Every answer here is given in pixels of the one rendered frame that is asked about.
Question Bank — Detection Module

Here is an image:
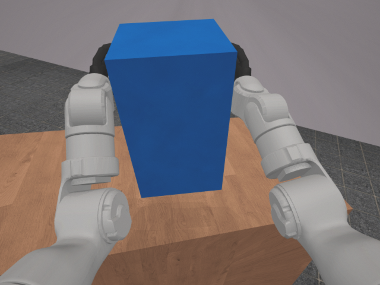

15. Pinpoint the right robot forearm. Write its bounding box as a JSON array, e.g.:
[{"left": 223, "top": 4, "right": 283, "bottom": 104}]
[{"left": 231, "top": 75, "right": 347, "bottom": 215}]

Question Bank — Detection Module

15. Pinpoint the pedestal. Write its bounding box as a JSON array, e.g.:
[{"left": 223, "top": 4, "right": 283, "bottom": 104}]
[{"left": 0, "top": 118, "right": 352, "bottom": 285}]

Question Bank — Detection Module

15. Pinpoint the right robot hand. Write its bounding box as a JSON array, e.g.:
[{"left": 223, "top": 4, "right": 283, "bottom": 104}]
[{"left": 231, "top": 43, "right": 251, "bottom": 81}]

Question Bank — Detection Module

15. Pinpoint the left robot hand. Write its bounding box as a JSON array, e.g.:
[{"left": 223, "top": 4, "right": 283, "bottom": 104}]
[{"left": 89, "top": 43, "right": 113, "bottom": 92}]

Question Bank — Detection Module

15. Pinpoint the left robot forearm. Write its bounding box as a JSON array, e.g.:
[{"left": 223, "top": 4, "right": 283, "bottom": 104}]
[{"left": 54, "top": 73, "right": 119, "bottom": 232}]

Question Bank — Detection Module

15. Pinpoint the robot right upper arm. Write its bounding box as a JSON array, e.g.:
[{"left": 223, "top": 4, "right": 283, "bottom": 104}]
[{"left": 269, "top": 173, "right": 380, "bottom": 285}]

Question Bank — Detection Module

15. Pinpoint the carton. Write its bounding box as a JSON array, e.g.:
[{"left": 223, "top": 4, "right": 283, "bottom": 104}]
[{"left": 104, "top": 19, "right": 238, "bottom": 198}]

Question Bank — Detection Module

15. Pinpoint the robot left upper arm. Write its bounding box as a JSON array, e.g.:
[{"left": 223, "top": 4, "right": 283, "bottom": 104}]
[{"left": 0, "top": 188, "right": 132, "bottom": 285}]

